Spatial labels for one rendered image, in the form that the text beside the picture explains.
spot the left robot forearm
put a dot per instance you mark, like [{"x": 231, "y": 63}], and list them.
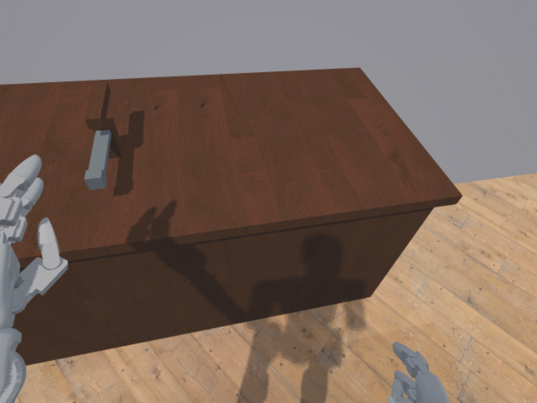
[{"x": 12, "y": 365}]

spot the left robot hand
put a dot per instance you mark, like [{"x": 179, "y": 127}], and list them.
[{"x": 18, "y": 194}]

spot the right robot hand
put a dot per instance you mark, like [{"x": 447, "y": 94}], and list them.
[{"x": 427, "y": 388}]

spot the tap lever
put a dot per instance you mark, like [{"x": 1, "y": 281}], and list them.
[{"x": 95, "y": 176}]

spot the counter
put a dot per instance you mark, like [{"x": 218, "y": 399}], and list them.
[{"x": 229, "y": 198}]

